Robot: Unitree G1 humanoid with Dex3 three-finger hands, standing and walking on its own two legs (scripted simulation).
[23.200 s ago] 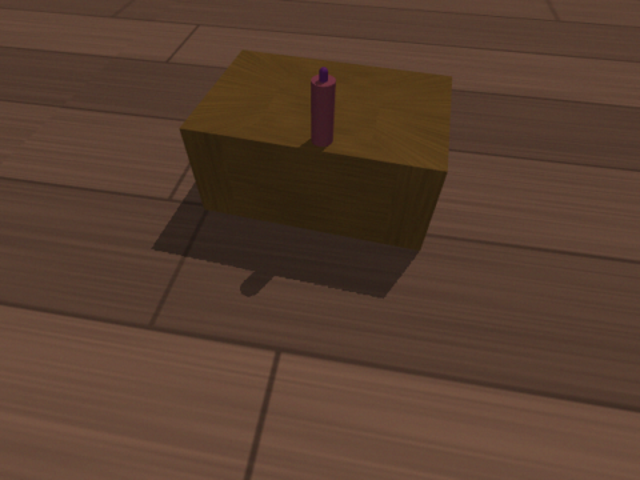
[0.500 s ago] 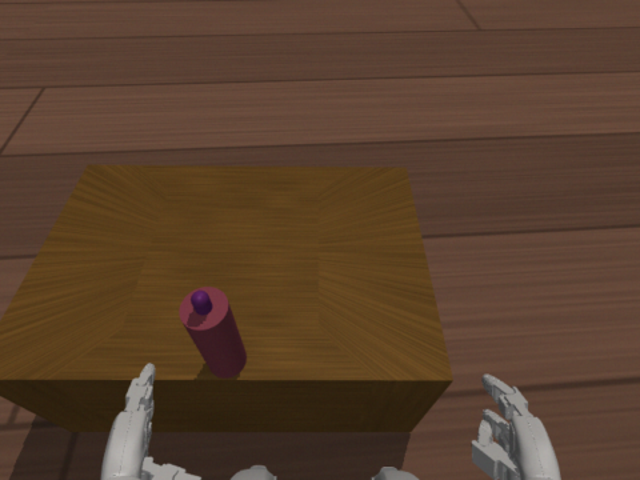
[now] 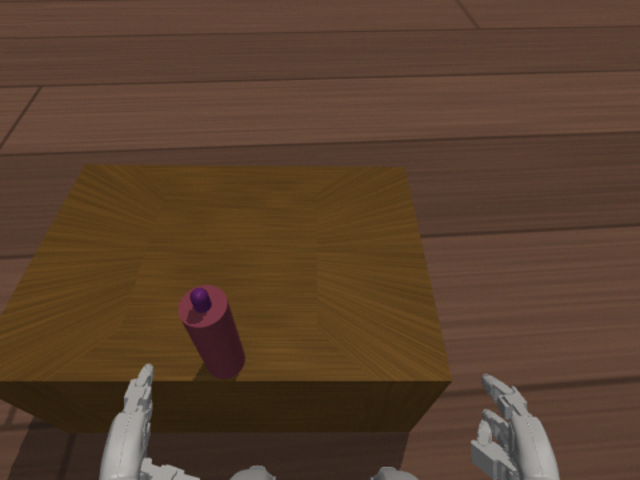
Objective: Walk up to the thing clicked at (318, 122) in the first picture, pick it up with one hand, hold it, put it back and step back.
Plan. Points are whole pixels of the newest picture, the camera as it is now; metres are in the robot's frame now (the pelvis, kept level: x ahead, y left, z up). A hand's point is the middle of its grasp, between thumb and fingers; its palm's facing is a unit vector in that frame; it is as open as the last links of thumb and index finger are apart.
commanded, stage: home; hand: left
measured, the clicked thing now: (213, 331) +0.38 +0.20 -0.17
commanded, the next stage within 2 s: stand in 0.48 s
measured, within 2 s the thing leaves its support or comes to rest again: neither
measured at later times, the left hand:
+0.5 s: hand (174, 461) +0.16 +0.19 -0.07, palm faces +0.03 -0.94 -0.34, open 17.2 cm
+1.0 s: hand out of the picture +0.03 +0.24 -0.11, palm faces +0.00 -0.93 -0.36, open 9.9 cm
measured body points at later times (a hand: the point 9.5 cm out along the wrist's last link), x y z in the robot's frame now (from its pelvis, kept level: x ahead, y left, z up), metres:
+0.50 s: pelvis -0.01 +0.00 +0.01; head +0.01 +0.00 +0.46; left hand +0.15 +0.24 -0.04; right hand +0.15 -0.24 -0.08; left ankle +0.01 +0.13 -0.68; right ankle +0.01 -0.13 -0.68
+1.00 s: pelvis -0.01 -0.01 +0.05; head -0.01 -0.02 +0.50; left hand +0.03 +0.28 -0.08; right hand +0.06 -0.30 -0.09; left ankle +0.01 +0.13 -0.68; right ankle +0.01 -0.13 -0.68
